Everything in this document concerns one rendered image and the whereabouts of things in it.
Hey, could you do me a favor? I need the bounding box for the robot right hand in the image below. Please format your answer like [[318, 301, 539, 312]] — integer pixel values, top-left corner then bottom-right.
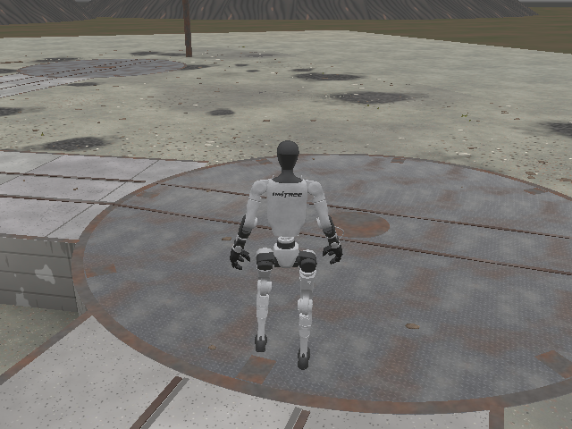
[[323, 245, 343, 264]]

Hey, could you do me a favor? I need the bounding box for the left robot thigh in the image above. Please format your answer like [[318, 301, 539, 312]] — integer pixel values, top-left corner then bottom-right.
[[256, 248, 274, 296]]

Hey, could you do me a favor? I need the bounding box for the humanoid robot head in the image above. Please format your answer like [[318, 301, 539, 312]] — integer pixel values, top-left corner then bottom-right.
[[272, 140, 303, 183]]

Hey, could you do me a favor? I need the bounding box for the robot left hand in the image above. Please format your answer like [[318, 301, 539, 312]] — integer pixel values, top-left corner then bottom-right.
[[230, 249, 250, 270]]

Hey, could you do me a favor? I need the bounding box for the robot right upper arm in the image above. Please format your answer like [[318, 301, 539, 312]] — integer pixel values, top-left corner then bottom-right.
[[306, 180, 332, 229]]

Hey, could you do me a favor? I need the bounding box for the robot right forearm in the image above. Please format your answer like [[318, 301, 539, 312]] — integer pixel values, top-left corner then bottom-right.
[[323, 215, 341, 248]]

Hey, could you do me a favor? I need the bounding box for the robot left upper arm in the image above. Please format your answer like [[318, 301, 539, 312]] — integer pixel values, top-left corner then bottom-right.
[[243, 179, 269, 229]]

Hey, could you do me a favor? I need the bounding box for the robot left forearm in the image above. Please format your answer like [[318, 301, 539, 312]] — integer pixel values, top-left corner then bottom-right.
[[232, 215, 252, 253]]

